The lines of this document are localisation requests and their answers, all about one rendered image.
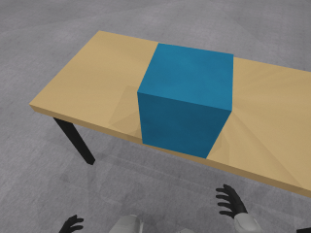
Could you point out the robot right hand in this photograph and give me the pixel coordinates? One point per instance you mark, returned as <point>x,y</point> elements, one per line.
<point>235,203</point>

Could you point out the robot left hand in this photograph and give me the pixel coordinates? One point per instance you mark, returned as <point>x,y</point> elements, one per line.
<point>66,228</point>

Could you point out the carton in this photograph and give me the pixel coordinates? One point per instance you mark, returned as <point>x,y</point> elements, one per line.
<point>185,98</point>

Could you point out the left robot thigh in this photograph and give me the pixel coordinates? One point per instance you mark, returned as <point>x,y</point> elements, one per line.
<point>128,224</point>

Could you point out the right robot forearm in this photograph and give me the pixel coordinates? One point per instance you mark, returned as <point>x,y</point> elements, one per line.
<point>245,223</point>

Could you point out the table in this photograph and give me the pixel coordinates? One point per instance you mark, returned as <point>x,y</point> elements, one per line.
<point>266,138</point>

